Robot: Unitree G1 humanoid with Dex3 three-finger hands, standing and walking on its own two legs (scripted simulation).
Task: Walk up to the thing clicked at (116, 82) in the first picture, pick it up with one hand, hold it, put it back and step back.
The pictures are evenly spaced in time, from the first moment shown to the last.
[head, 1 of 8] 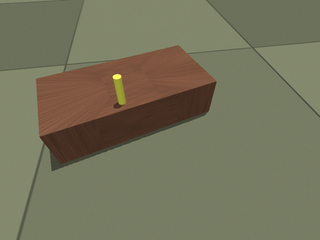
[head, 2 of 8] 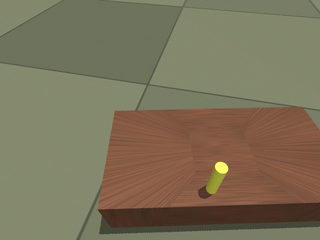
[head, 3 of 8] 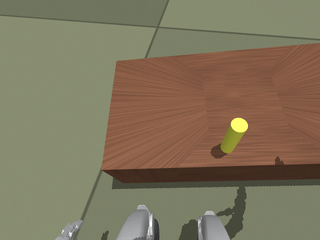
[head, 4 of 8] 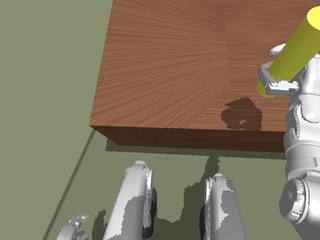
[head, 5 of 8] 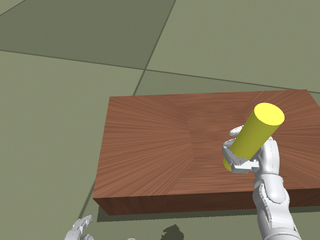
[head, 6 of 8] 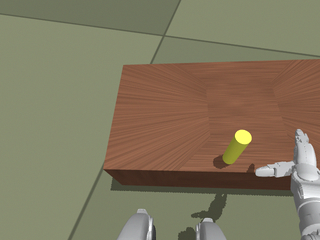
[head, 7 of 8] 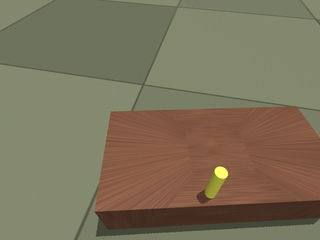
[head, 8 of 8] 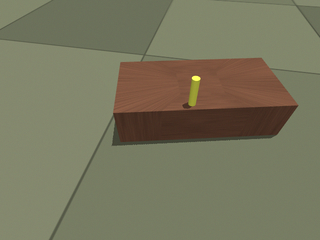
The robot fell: no
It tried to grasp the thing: yes
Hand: right
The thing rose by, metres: 0.39
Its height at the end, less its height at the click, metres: +0.00
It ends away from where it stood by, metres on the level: 0.02
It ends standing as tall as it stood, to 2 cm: yes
